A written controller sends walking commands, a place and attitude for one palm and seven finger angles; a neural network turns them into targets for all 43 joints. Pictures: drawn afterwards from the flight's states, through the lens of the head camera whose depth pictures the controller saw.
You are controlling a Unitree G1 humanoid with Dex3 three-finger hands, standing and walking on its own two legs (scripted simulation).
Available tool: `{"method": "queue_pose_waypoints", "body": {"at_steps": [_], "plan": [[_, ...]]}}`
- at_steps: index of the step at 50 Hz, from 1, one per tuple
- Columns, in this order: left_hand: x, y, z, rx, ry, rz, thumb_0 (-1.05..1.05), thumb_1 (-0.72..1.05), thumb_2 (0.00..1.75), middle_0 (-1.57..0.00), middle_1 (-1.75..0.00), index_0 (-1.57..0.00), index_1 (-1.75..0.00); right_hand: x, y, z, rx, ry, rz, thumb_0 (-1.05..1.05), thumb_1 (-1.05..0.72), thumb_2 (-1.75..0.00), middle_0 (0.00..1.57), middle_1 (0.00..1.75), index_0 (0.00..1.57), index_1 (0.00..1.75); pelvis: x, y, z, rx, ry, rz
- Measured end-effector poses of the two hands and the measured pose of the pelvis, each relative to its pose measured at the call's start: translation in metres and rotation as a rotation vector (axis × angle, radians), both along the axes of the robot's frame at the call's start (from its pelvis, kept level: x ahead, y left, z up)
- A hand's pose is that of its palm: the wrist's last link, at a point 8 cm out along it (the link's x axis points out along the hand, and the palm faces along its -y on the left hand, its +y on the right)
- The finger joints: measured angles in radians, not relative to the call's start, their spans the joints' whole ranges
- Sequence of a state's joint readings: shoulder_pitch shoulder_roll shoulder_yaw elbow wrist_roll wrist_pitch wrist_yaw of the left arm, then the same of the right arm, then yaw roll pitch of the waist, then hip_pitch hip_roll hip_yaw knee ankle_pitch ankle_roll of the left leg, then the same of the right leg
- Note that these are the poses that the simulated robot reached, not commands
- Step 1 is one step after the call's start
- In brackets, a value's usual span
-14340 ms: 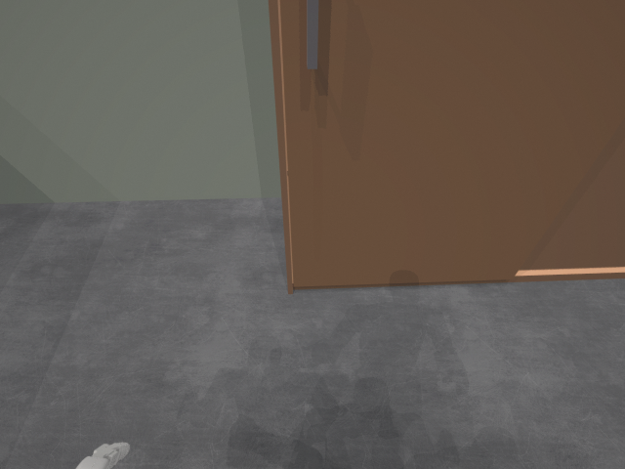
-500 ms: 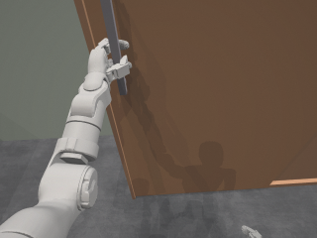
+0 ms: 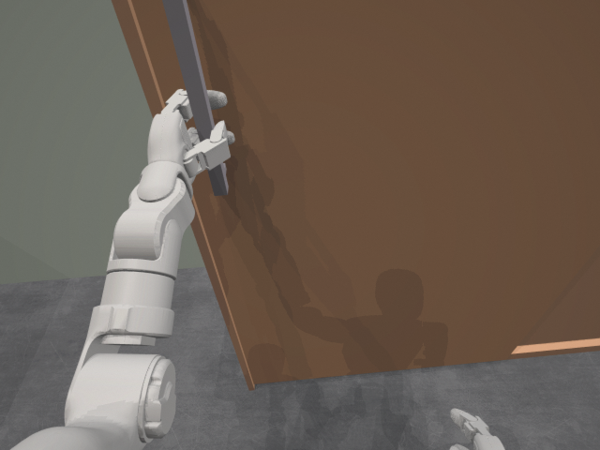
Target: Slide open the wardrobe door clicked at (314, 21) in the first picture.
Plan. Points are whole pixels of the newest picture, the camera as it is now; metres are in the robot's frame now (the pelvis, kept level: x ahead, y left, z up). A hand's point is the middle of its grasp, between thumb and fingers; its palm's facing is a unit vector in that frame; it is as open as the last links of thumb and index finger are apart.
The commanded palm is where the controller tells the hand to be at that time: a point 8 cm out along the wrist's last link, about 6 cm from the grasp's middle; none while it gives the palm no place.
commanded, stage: grip the handle and tug to test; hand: left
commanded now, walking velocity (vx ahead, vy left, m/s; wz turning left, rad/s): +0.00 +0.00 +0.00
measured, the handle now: (202, 97) +0.48 +0.14 +0.27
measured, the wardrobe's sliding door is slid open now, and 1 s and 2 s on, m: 0.00 0.02 0.11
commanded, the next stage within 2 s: tug the door sideways, standing still in 0.02 s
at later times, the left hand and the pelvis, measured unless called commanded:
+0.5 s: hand (223, 142) +0.42 +0.11 +0.24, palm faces +0.14 -0.99 -0.03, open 5.6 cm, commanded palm +0.40 +0.12 +0.24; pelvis +0.01 +0.00 +0.00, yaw +5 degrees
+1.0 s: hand (235, 147) +0.42 +0.09 +0.23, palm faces +0.07 -0.99 -0.10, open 6.0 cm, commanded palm +0.40 +0.12 +0.24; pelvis -0.04 +0.00 -0.01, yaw +3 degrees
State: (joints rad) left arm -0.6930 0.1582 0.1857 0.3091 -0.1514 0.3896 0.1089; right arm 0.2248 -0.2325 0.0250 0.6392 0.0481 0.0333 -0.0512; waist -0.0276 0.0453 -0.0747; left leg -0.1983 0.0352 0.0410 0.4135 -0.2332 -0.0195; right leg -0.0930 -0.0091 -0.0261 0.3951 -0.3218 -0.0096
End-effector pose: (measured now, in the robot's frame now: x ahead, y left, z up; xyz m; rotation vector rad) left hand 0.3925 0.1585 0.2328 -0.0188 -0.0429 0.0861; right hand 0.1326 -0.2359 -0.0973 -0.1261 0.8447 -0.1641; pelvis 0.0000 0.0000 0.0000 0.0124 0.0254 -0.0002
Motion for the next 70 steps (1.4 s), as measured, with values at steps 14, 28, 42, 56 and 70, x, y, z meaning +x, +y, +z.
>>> {"method": "queue_pose_waypoints", "body": {"at_steps": [14, 28, 42, 56, 70], "plan": [[0.0, 0.0, 0.002, 0.006, 0.017, 0.006, 0.01, 0.75, 0.82, -0.31, -1.38, -0.32, -1.32, 0.058, 0.003, 0.009, -0.022, -0.039, 0.077, 0.01, -0.91, -0.9, 0.2, 0.3, 0.2, 0.3, 0.023, -0.002, -0.001, -0.004, 0.007, 0.029], [0.002, -0.004, 0.003, 0.052, 0.043, 0.064, 0.0, 0.75, 0.84, -0.38, -1.39, -0.34, -1.39, 0.057, 0.03, -0.003, 0.008, -0.007, 0.179, 0.01, -0.91, -0.9, 0.2, 0.3, 0.2, 0.3, 0.009, -0.004, -0.004, -0.004, 0.008, 0.104], [0.001, -0.014, 0.005, 0.088, 0.054, 0.056, 0.0, 0.79, 0.81, -0.33, -1.37, -0.24, -1.4, -0.017, 0.028, -0.024, 0.019, 0.1, 0.157, 0.01, -0.91, -0.9, 0.2, 0.3, 0.2, 0.3, -0.025, 0.001, -0.006, -0.012, 0.016, 0.109], [0.008, -0.018, -0.006, 0.133, -0.135, -0.015, -0.04, 0.73, 0.83, -0.41, -1.39, -0.24, -1.4, -0.082, -0.011, -0.04, -0.019, 0.161, -0.02, 0.01, -0.91, -0.9, 0.2, 0.3, 0.2, 0.3, -0.044, -0.014, -0.015, -0.007, -0.007, 0.036], [0.012, -0.031, -0.014, 0.123, -0.263, 0.093, -0.03, 0.76, 0.86, -0.45, -1.4, -0.22, -1.4, -0.007, -0.062, -0.047, -0.096, 0.283, 0.217, 0.01, -0.91, -0.9, 0.2, 0.3, 0.2, 0.3, -0.005, -0.073, -0.01, 0.038, -0.031, 0.178]]}}
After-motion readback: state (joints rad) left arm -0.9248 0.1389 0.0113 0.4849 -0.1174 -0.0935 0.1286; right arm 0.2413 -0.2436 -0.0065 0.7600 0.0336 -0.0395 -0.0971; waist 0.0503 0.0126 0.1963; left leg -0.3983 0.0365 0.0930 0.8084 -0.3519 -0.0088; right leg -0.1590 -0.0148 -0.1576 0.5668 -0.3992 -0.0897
